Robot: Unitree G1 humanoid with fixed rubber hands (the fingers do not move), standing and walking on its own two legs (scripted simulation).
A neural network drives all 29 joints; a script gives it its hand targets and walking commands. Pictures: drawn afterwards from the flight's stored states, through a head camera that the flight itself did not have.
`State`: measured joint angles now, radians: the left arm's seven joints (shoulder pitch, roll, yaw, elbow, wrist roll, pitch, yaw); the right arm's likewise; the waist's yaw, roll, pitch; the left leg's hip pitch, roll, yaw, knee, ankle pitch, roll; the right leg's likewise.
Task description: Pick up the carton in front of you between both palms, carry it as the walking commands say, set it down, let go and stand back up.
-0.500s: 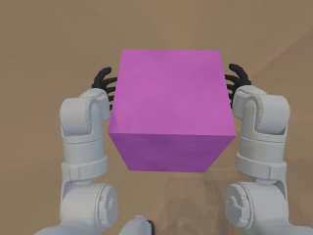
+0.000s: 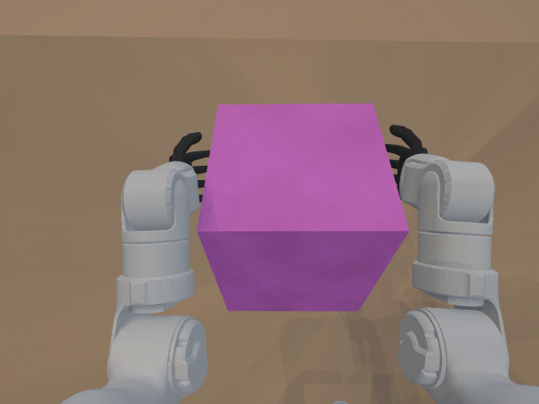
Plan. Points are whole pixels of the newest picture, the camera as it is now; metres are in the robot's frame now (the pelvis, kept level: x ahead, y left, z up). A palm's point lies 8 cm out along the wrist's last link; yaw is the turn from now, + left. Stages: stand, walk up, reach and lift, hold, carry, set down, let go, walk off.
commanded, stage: carry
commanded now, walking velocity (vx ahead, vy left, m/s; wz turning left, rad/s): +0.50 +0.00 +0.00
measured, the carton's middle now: (294, 216) +0.37 +0.01 +0.09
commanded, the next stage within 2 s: none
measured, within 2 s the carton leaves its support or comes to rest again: neither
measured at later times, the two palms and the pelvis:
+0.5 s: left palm (217, 48) +0.69 +0.15 +0.19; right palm (380, 57) +0.66 -0.15 +0.19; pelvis +0.30 +0.04 +0.05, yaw -1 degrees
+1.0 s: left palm out of the picture +0.97 +0.17 +0.26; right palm out of the picture +1.00 -0.12 +0.26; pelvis +0.61 +0.00 +0.10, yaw +0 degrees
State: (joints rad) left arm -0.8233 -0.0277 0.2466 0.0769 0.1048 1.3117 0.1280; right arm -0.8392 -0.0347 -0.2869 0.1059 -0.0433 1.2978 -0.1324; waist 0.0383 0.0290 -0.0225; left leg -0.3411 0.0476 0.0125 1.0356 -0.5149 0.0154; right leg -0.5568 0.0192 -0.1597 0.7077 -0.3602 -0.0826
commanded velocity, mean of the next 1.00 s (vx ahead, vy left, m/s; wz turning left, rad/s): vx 0.50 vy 0.00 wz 0.00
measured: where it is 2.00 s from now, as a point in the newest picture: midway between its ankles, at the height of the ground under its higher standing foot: (287, 158)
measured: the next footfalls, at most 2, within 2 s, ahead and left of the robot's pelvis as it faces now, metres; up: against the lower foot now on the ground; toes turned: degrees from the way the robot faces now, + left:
left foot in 0.32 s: +0.39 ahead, +0.12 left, +0.03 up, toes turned +6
right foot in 0.72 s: +0.63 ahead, -0.09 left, +0.06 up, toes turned -7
